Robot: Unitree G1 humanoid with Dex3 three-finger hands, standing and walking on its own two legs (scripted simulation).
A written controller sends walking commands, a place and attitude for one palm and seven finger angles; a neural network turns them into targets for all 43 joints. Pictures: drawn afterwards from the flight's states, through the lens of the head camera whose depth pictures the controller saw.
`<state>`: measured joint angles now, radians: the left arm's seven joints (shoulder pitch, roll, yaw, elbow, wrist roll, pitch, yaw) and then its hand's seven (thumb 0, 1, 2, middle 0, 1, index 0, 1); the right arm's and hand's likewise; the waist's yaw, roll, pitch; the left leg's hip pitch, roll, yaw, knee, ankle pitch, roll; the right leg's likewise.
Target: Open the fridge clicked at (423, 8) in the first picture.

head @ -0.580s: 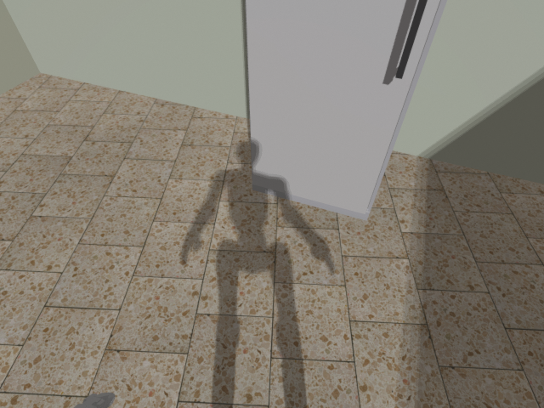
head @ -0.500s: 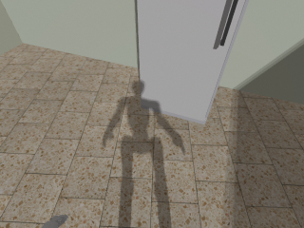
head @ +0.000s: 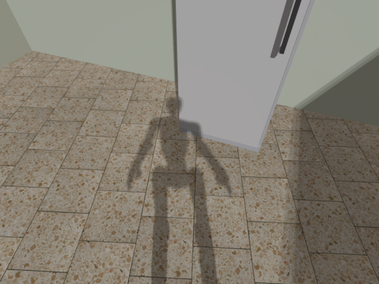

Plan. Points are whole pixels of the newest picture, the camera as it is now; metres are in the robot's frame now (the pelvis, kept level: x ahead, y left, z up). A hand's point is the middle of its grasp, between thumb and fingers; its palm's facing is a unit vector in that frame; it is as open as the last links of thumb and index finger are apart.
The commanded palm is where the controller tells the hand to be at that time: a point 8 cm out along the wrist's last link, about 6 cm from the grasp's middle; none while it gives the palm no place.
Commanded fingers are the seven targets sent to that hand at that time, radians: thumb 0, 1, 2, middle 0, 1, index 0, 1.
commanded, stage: stand and wait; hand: right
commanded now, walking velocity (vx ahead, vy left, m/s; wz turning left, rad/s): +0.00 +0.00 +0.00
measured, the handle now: (292, 18) +1.05 -0.36 +0.14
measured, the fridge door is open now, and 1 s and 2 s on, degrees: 0 0 0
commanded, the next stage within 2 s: look at it before walking up in 0.24 s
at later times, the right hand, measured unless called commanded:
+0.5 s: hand out of the picture +0.08 -0.24 -0.15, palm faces -0.04 +0.94 -0.33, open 7.4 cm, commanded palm none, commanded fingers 0.00 -0.90 -0.90 0.20 0.30 0.20 0.30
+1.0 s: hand out of the picture +0.08 -0.24 -0.16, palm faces -0.04 +0.94 -0.33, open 7.4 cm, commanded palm none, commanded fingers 0.00 -0.90 -0.90 0.20 0.30 0.20 0.30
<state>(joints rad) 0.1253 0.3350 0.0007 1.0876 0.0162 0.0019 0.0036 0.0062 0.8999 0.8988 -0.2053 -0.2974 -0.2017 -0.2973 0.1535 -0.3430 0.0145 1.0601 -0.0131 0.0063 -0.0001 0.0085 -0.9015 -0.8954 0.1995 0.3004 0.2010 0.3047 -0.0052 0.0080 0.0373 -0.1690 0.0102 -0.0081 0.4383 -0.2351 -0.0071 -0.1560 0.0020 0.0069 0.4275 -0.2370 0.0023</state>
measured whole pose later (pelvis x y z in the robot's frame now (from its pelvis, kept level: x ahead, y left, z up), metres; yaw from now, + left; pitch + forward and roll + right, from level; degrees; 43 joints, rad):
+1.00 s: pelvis +0.00 +0.00 +0.00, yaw +0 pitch -2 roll +0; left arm 0.11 0.33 0.00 1.12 0.01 0.00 0.00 0.01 0.90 0.90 -0.21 -0.30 -0.20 -0.30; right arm 0.14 -0.34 0.01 1.09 -0.01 0.00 0.00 0.01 -0.90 -0.90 0.20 0.30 0.20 0.30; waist 0.00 0.01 0.03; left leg -0.14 0.00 -0.01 0.38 -0.21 0.00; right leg -0.13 -0.01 0.00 0.38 -0.22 0.01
